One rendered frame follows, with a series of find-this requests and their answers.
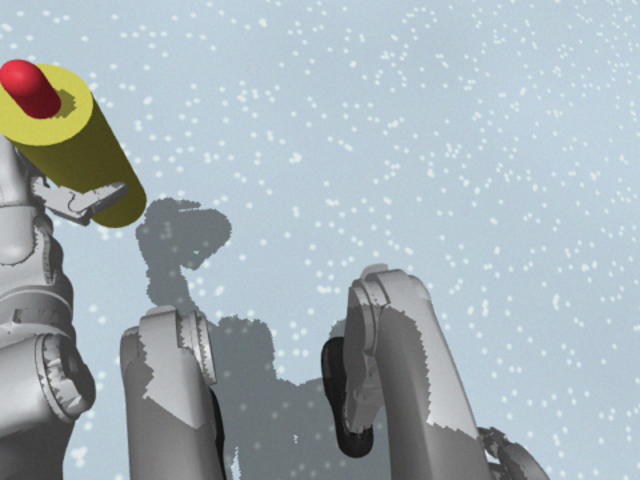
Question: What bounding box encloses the bottle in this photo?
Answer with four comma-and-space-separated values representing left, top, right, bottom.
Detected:
0, 60, 147, 228

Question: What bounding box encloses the left robot hand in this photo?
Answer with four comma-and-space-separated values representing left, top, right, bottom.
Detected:
0, 133, 129, 226

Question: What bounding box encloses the right robot foot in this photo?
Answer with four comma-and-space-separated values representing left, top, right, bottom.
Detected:
321, 337, 373, 458

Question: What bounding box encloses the right robot hand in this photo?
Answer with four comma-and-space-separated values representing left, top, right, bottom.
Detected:
477, 427, 550, 480

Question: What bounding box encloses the left robot foot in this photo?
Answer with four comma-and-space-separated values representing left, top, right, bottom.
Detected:
210, 388, 227, 480

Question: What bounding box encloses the left robot arm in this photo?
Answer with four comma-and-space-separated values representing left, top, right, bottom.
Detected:
0, 205, 96, 480

